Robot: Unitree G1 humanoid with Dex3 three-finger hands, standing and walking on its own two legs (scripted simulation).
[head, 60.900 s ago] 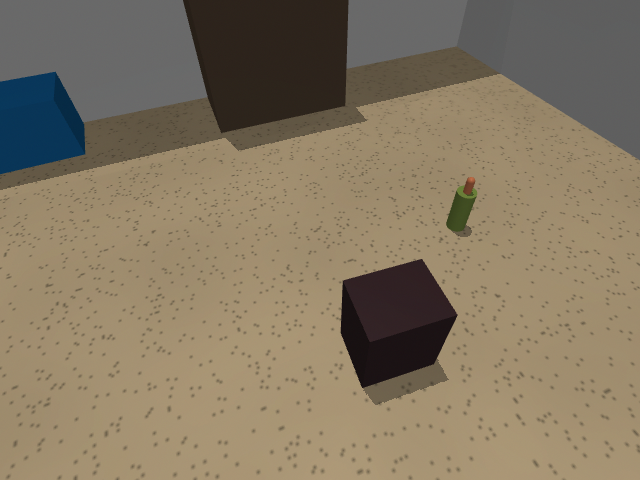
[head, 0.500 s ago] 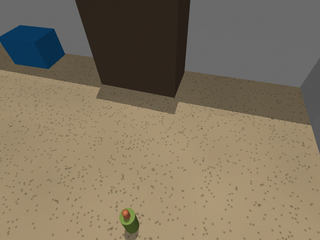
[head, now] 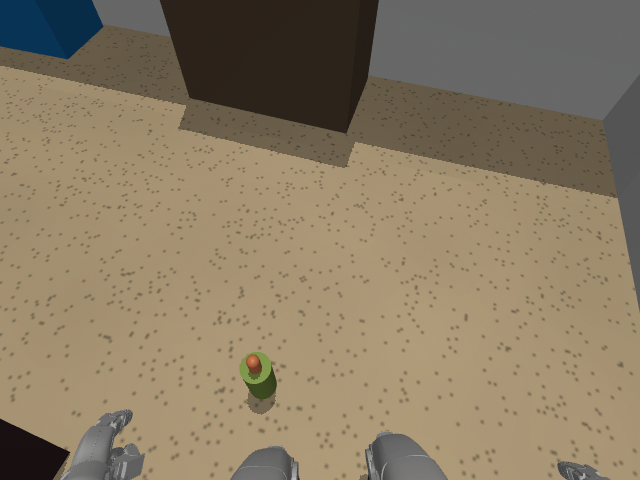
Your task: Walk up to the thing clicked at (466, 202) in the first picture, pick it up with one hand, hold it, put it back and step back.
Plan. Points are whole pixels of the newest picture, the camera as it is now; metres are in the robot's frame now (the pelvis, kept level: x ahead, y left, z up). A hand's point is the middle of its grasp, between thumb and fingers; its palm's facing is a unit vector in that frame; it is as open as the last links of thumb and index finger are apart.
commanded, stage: step back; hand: left
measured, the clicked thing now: (258, 373) +0.38 +0.17 -0.62
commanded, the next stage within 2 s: none
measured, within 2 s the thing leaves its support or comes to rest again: neither
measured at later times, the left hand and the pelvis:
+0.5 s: hand out of the picture -0.01 +0.25 -0.13, palm faces -0.05 -0.92 -0.40, open 7.4 cm; pelvis -0.11 -0.01 +0.01, yaw -3 degrees
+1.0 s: hand out of the picture -0.15 +0.28 -0.15, palm faces -0.06 -0.92 -0.38, open 7.4 cm; pelvis -0.25 +0.01 +0.01, yaw -5 degrees
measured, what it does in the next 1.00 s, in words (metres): walks backwards: right foot, then left foot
